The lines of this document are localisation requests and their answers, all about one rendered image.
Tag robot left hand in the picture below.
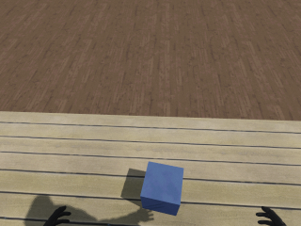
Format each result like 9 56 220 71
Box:
43 205 71 226

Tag carton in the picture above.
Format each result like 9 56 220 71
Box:
140 161 184 216

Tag robot right hand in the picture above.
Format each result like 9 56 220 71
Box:
256 206 287 226

